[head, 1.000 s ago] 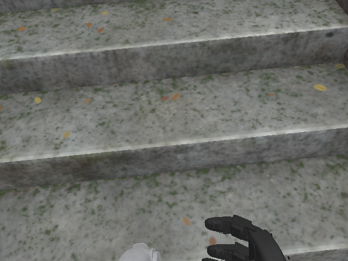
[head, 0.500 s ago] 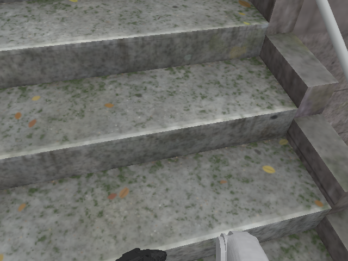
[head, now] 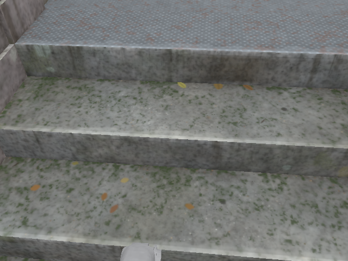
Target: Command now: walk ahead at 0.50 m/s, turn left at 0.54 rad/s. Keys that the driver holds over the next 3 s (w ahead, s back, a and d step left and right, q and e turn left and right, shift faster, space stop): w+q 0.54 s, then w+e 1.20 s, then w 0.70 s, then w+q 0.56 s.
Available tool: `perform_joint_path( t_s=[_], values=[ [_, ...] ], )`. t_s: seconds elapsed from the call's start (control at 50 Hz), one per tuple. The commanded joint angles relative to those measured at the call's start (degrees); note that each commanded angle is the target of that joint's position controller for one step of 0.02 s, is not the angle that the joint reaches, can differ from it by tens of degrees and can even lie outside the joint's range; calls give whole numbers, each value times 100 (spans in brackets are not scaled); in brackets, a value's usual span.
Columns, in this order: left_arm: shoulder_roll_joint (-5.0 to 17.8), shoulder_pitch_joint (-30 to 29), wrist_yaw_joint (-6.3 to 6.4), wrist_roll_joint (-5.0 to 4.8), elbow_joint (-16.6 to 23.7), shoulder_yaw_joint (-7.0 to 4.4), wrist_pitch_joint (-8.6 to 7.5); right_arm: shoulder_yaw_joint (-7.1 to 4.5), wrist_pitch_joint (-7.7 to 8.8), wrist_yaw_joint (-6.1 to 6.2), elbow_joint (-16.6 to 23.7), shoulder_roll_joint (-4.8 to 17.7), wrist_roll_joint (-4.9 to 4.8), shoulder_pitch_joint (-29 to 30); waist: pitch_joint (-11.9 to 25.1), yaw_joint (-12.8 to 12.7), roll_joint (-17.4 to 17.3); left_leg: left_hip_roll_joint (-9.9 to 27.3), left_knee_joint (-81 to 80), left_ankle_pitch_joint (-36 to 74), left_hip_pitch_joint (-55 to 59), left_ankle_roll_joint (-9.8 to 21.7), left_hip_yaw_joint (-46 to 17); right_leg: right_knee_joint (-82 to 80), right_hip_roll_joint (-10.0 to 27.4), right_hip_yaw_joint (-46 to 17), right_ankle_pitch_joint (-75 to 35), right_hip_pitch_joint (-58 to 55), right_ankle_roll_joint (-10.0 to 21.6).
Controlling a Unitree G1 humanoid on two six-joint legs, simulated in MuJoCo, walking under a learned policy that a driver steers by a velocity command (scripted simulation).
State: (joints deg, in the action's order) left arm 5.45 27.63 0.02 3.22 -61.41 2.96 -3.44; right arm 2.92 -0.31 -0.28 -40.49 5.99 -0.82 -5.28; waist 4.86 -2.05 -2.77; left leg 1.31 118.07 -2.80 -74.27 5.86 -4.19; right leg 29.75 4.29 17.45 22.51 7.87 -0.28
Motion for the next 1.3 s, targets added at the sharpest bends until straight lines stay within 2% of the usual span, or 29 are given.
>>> perform_joint_path(
  t_s=[0.02, 0.1, 0.16, 0.18, 0.2, 0.22, 0.24, 0.26, 0.3, 0.34, 0.42, 0.56, 0.62, 0.68, 0.72, 0.74, 0.76, 0.78, 0.84, 0.9, 0.96, 1.0, 1.04, 1.16, 1.2, 1.24, 1.26, 1.28, 1.3],
  values=[
    [779, 291, 218, -54, 359, -175, -14, 84, 78, -49, 842, 143, -38, 978, -1035, -51, 561, 455, -512, -472, -1586, -186, -4, -1704, 1599, -1178, -1100, -735, 493],
    [1264, 249, 478, -196, 478, -431, 122, 313, 154, -348, 1354, -43, -115, 2098, -1184, -233, 491, 1064, -3156, -1327, 210, -166, 1042, -3033, 1520, -567, -1692, -237, 744],
    [1896, 249, 376, -360, 399, -474, -6, -61, 297, -355, 1096, 415, -36, 794, 133, 711, 1320, -384, -4227, -2016, 3980, 528, 2326, -1093, 1542, -108, -10968, -477, 935],
    [2200, -112, 329, -385, 602, -539, -7, -311, 284, -371, 783, 933, 2, -408, 784, 1305, 1755, -687, -5571, -1998, 4907, 823, 1781, 249, 1450, -250, -11372, -1086, 810],
    [2224, -381, 281, -395, 887, -575, -96, -622, 211, -364, 545, 1601, 16, -1153, 1259, 1611, 1800, -528, -6723, -1597, 6397, 1021, 272, 1718, 1202, -525, -9486, -267, 551],
    [1073, -183, 77, -249, 1406, -310, -293, -879, 57, -236, 322, 2489, 18, -1602, 2043, 964, -1048, 1012, -8648, -2803, 8308, 2012, -3500, 4177, -191, -909, -3149, 2224, -29],
    [1184, -684, -146, -210, 1355, -463, -547, -815, 12, -83, 341, 2250, 315, -1587, 2767, 983, -876, 1489, -10413, -3494, 8409, 1868, -5580, 6214, -759, -2657, -1294, 2587, 31],
    [1148, -913, -231, -382, 1543, -581, -553, -684, 81, -83, 15, 1725, 308, -1679, 1936, 772, -576, 1364, -10504, -3655, 7830, 1209, -4922, 7145, -589, -2850, -1453, 3123, 214],
    [681, -2020, -126, -256, 2297, -419, -535, -400, 272, -286, -421, 631, 154, -1368, 59, 360, 307, 986, -9766, -2807, 5912, 744, -3309, 8364, -405, -2498, -1488, 4195, 603],
    [197, -1891, -218, -179, 2568, -175, -494, -282, 380, -250, -782, 245, 214, -1496, -165, -10, 217, 444, -9522, -1642, 5776, 504, -2036, 9309, -246, -2462, -1371, 4984, 987],
    [102, -1796, -349, -229, 2769, 82, -349, -237, 276, -160, -736, 417, 261, -1298, -490, -419, 449, 112, -9516, -973, 5063, 128, -918, 8662, 61, -1954, -1918, 5937, 735],
    [-338, -4146, -27, 63, 3905, 471, -299, -328, 66, 21, -1219, 694, 153, -2473, -600, 505, -274, 415, -10612, -1063, 5086, 612, -1898, 7631, 58, -951, -1824, 6942, 15],
    [34, -4464, -78, -156, 3892, 276, -325, -411, 30, 301, -1365, 846, 51, -2725, -184, 544, -346, 819, -11423, 1582, 6623, 526, -1208, 5429, -42, -531, -1352, 5722, 245],
    [784, -2598, -142, -264, 3192, -185, -255, -487, 105, 220, -1272, 1402, 119, -2193, 879, -469, -1268, 1013, -10116, 8202, 7666, 620, -358, 4110, -797, -582, -144, 2790, 725],
    [1486, -1454, -226, -266, 2645, -478, -170, -510, 172, 178, -1137, 1557, 299, -1576, 1205, -1078, -1034, 1033, -8418, 8819, 8029, 704, -116, 2482, -769, -1501, 110, 1590, 1030],
    [1720, -572, -282, -59, 2132, -538, -108, -484, 299, 108, -757, 1232, 389, -1495, 1304, -994, 830, 497, -6553, 7191, 6290, 636, -94, 1276, -185, -3757, 543, 177, 1547],
    [1772, -84, -111, 28, 1711, -607, 24, -354, 454, -103, -672, 515, 498, -1489, 1268, -643, 3108, -905, -4088, 167, 4204, 161, -342, -1246, 816, -7114, 498, -1003, 2386],
    [1128, -351, 74, 50, 1564, -463, 26, -369, 658, -343, -546, 564, 431, -1624, 881, -252, 2321, -843, -1968, -321, 3389, 133, -996, -1706, 1049, -8050, 1092, -525, 2165],
    [202, -916, 8, -125, 1101, -227, -48, -234, 720, -542, 22, 345, 338, -695, -584, 440, -106, -311, -926, -278, 2273, 146, -468, -904, 468, -5037, 582, 1377, 1503],
    [117, -672, -187, -179, 768, -119, -25, 18, 619, -411, 87, -70, 188, -1040, -688, 722, 68, -130, -111, -523, 1339, 25, 42, -729, -12, -3590, -816, 1421, 1241],
    [570, -828, -182, -199, 851, -173, 42, 160, 578, -277, 455, -117, 361, -583, -774, 741, 67, 340, -1068, 66, 1030, -327, 404, -800, -217, -3341, -699, 2217, 946],
    [697, -685, -79, -165, 913, -188, 39, 127, 583, -144, 734, 52, 469, 105, -564, 442, 469, 285, -1619, 786, 1486, -549, 856, -926, -302, -3398, -1632, 2678, 916],
    [727, 77, -38, -215, 703, -216, 25, 70, 612, 25, 594, 85, 291, 106, -77, 81, 988, 284, -1415, 749, 922, -744, 893, -663, -63, -3774, -2181, 1437, 1274],
    [481, 1458, 197, -266, 345, -311, 325, 286, 890, -99, 1316, -190, 156, 2081, -691, -638, 1043, 444, -1843, -714, -1867, -757, 639, -1175, 655, -5030, -1842, -1564, 1376],
    [548, 797, 327, -620, 540, -403, 347, 384, 852, -46, 1942, -192, 182, 2859, -1174, -346, 1229, 498, -4427, -1979, 1018, -635, 1026, -2731, 689, -4526, -2657, 561, 1472],
    [1098, 636, 242, -442, 591, -434, 41, -66, 869, 148, 1633, 610, 54, 1118, 30, 567, 2315, -515, -5158, -2429, 4646, -393, 1828, -2032, 442, -4067, -7537, 860, 1421],
    [1555, 258, 200, -452, 666, -533, -42, -376, 828, 194, 1269, 1244, -21, -316, 869, 1351, 2247, -376, -5646, -2240, 5409, -93, 1008, -500, 316, -3575, -9786, -28, 1159],
    [1786, -420, 200, -391, 885, -625, -95, -567, 814, 136, 943, 1817, 203, -1715, 1911, 1984, 1512, 350, -6441, -2543, 7002, 313, -673, 1313, 121, -3626, -9310, 433, 1002],
    [1030, -330, 22, -372, 1263, -520, -238, -695, 753, 139, 489, 2116, 472, -2384, 2982, 1637, -1636, 1720, -8636, -3562, 8987, 1087, -3816, 3470, -942, -3370, -5456, 2413, 704]
  ],
)
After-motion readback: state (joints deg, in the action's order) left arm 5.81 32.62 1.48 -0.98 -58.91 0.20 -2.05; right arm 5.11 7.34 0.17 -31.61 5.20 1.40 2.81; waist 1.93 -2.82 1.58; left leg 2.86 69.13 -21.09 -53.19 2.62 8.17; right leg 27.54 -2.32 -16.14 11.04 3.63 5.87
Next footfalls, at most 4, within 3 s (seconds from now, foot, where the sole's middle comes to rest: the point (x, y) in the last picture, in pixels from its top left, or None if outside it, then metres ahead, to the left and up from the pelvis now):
0.18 left None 0.30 0.13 -0.62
0.72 right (165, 202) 0.65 0.10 -0.47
1.26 left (97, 110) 0.95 0.36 -0.32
1.84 right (187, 31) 1.26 0.03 -0.17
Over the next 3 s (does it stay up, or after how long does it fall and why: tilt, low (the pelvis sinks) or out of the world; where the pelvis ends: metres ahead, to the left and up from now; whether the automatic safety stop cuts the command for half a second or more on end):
stays up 1.78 -0.05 0.59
